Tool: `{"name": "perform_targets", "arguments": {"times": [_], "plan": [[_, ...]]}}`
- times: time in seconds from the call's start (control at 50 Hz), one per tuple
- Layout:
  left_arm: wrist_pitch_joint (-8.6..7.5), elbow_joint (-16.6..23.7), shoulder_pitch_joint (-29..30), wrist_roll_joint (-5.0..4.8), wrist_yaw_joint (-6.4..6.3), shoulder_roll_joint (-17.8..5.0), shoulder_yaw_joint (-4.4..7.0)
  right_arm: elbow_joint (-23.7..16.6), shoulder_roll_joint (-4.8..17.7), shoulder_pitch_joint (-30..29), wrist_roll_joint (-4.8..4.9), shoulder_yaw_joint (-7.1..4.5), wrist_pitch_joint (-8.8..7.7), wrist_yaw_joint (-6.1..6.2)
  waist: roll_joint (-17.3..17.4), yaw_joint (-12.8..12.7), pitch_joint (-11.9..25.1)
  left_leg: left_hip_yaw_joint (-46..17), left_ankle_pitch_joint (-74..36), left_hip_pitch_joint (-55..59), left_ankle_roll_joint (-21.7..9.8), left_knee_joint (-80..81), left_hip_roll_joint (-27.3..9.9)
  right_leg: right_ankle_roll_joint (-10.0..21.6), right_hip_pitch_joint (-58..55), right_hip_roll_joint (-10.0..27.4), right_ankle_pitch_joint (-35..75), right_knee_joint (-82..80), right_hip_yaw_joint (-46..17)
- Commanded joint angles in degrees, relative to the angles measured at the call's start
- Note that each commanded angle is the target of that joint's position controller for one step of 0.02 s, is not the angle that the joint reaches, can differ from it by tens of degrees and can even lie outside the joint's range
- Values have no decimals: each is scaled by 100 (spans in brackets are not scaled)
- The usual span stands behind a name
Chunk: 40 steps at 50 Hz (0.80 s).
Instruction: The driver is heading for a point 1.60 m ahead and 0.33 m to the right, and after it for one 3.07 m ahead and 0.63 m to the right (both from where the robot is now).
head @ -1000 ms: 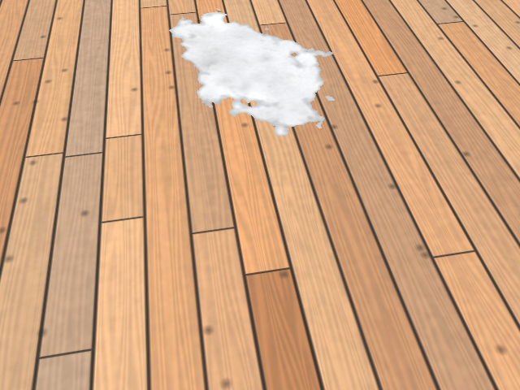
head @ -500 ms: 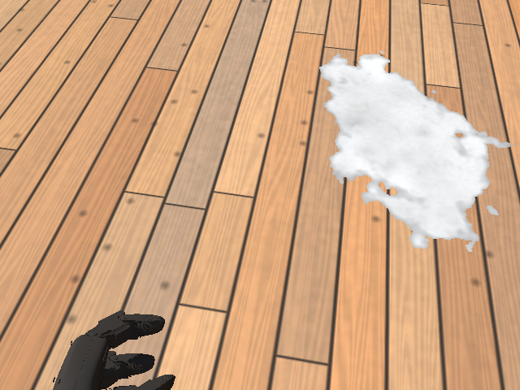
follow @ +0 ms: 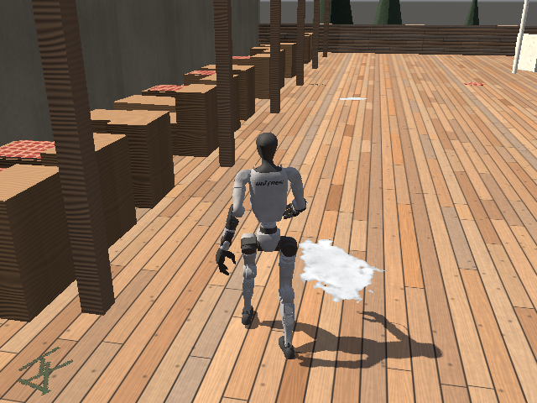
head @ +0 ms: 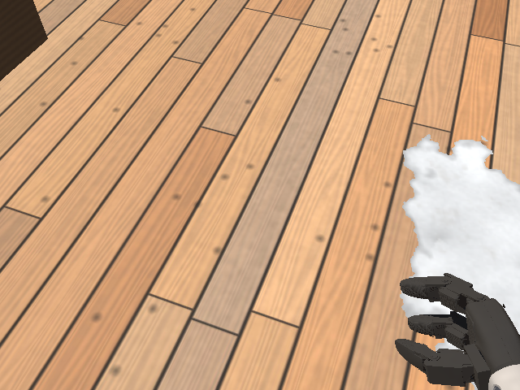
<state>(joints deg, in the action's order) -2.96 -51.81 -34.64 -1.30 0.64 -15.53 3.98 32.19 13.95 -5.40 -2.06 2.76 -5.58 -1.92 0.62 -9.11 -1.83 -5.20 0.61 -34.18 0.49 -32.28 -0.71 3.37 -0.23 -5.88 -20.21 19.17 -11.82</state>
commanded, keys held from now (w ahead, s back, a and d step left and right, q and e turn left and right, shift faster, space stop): e+shift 0.44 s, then q+shift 0.56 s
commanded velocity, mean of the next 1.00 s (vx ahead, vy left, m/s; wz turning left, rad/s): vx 0.13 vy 0.00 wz -0.24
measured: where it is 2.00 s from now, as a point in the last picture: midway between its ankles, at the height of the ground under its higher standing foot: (369, 300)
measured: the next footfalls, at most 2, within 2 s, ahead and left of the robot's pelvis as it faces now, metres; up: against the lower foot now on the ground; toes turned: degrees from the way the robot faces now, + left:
left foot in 0.04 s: +0.24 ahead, +0.13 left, +0.00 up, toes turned -8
right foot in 0.44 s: +0.30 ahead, -0.16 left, +0.00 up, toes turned -28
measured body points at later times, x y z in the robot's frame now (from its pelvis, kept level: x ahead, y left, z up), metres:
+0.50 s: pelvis +0.22 -0.02 -0.02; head +0.25 -0.07 +0.43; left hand +0.53 +0.15 -0.07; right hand +0.22 -0.36 -0.13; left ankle +0.20 +0.14 -0.69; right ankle +0.26 -0.14 -0.74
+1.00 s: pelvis +0.27 +0.01 +0.00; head +0.32 +0.04 +0.45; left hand +0.53 +0.23 -0.11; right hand +0.30 -0.30 -0.09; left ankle +0.29 +0.09 -0.74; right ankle +0.25 -0.14 -0.66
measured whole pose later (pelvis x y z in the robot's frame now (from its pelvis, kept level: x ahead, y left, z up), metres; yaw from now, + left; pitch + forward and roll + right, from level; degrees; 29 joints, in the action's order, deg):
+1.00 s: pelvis +0.27 +0.01 +0.00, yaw -11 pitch +2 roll -3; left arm 1.8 -40.1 -2.6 0.6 -3.3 -16.8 5.7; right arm 42.8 16.6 15.4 0.1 -4.6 0.9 0.6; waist -2.2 2.2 -2.2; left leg -1.1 17.2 -18.1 -3.3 -33.5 1.1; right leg -2.6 32.2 -1.0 -26.3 62.8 -1.6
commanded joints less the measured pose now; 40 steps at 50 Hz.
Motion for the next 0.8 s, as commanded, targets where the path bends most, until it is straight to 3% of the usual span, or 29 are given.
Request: {"name": "perform_targets", "arguments": {"times": [0.02,0.04,0.06,0.08,0.1,0.12,0.14,0.16,0.2,0.22,0.28,0.36,0.42,0.44,0.46,0.48,0.5,0.52,0.54,0.56,0.58,0.62,0.66,0.68,0.74,0.8], "plan": [[-117,743,949,-352,-166,-1008,227,-125,1054,930,242,-520,-193,276,-257,1367,804,65,-1096,3361,-77,883,279,-37,1731,456,3902,1219,-862],[-109,981,1279,-187,-164,-860,195,109,1224,2008,123,-601,-180,355,-382,1829,1507,-407,-1541,4691,-354,449,-478,-276,2370,271,2991,2675,-720],[-64,1087,683,84,-182,-79,-5,210,1508,2617,27,-629,-72,397,920,1549,2409,-1662,-4253,5898,-847,-217,-2201,-501,3343,-267,-1838,4584,-56],[-34,1161,-282,-100,-177,-346,-70,216,1487,2585,93,-679,41,303,1919,1210,3381,-3422,-3593,6326,-1734,50,-3250,-607,3884,39,-2134,6002,47],[85,1124,-14,-157,-234,-623,12,14,1078,2000,110,-651,133,307,1303,1169,2760,-3073,-2360,5631,-1690,435,-2757,-733,4260,527,-1540,6345,259],[184,1234,568,-144,-293,-772,91,16,692,1658,149,-572,190,322,892,1166,1798,-2048,-2299,4807,-1499,612,-2357,-808,4520,682,-1129,6296,646],[283,1272,839,-86,-342,-830,162,53,550,1360,167,-533,227,316,446,1009,1256,-1436,-2486,4037,-1379,805,-2005,-893,4430,821,-907,6329,801],[349,1373,852,-44,-349,-754,197,111,544,1122,135,-554,230,312,522,766,920,-1090,-2395,3362,-1351,1005,-1906,-905,4249,986,-732,6163,776],[464,1591,1138,-71,-307,-390,145,254,558,768,122,-629,189,306,724,594,401,-293,-1978,2347,-1235,1500,-1718,-870,3864,1223,-603,5354,884],[476,1717,1403,-51,-294,-299,125,332,643,693,116,-680,167,318,671,615,330,-47,-1999,2178,-1250,1618,-1712,-860,3795,1260,-414,4876,935],[458,1778,1651,1,-112,-292,103,484,932,502,181,-820,188,393,582,603,706,718,-1849,2162,-1138,1563,-1614,-633,3003,1264,1004,3394,1056],[561,1904,2105,-5,140,-668,215,651,1146,525,388,-922,202,325,512,707,637,1262,-1293,2313,-852,1184,-1668,-312,2379,1063,1475,2296,1397],[586,1962,1981,39,145,-974,398,768,1218,693,505,-984,243,269,216,516,662,1619,-1358,2380,-450,20,-1517,91,1602,628,1504,1417,1732],[557,1829,1421,80,51,-1266,544,831,1079,954,438,-957,269,227,-304,290,809,1746,-916,1848,-183,-1139,-1209,376,677,508,2239,1067,1466],[527,2027,1538,119,-81,-2045,656,683,712,1425,138,-824,286,173,-2303,722,817,1936,3318,33,333,-3222,-369,1140,-427,2062,5555,841,-849],[408,2394,1849,304,-39,-1910,523,642,918,1509,137,-785,311,172,-2037,629,2041,564,4096,-602,398,-4536,103,2152,-836,2962,4676,463,-2396],[327,2411,1951,275,12,-1492,389,697,1247,1105,350,-857,367,171,-1039,391,2004,273,3650,-621,281,-4691,-136,1916,-540,2845,4308,344,-1743],[270,2305,2136,187,-6,-1217,275,727,1176,1080,380,-829,428,208,-736,547,1681,264,3301,-596,173,-4362,-344,1533,-145,2592,3909,470,-1127],[271,2245,2338,137,-36,-906,158,852,1041,1104,295,-785,487,267,-372,654,1487,226,3076,-414,179,-3917,-518,1231,214,2349,3490,484,-749],[281,2186,2612,164,-80,-712,56,931,978,1214,262,-763,556,291,-444,847,1370,234,2883,89,206,-3495,-598,1077,766,2186,3349,423,-352],[271,2130,2786,259,-101,-606,-9,1061,875,1425,275,-727,618,271,-543,991,1322,356,2678,696,242,-3179,-558,1005,1283,2030,3356,338,41],[220,2009,2983,374,-139,-600,-2,1177,675,1610,305,-645,666,262,-624,1041,1168,458,2430,1286,313,-2264,-463,959,1664,1887,3227,241,573],[253,1903,2909,349,-221,-939,131,1072,845,1458,323,-672,679,270,-753,877,1056,602,2209,1211,328,-2050,-353,1110,1533,2111,3008,159,530],[296,1864,2870,322,-265,-1005,164,1025,938,1446,338,-700,699,269,-747,835,1036,631,2192,1124,318,-2073,-354,1175,1442,2255,2788,104,459],[373,1756,2923,270,-343,-860,163,908,894,1382,348,-732,794,255,-729,796,785,703,2284,935,232,-2028,-439,1137,1364,2464,2048,-24,483],[386,1646,3051,217,-367,-795,199,843,778,1485,328,-759,843,197,-767,880,699,862,2342,1093,86,-1608,-420,950,1255,2505,2074,127,757]]}}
